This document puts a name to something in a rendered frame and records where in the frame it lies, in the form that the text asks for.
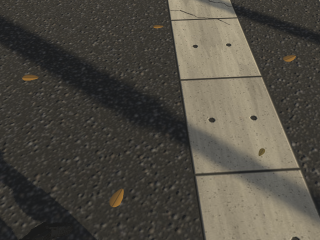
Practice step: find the left robot hand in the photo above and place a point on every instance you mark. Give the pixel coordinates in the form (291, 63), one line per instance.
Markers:
(46, 231)

